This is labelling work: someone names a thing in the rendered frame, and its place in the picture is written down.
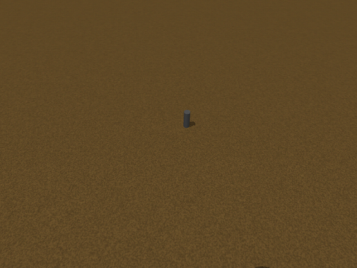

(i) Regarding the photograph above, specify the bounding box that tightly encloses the can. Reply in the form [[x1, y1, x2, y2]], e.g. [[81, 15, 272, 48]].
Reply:
[[184, 110, 190, 128]]

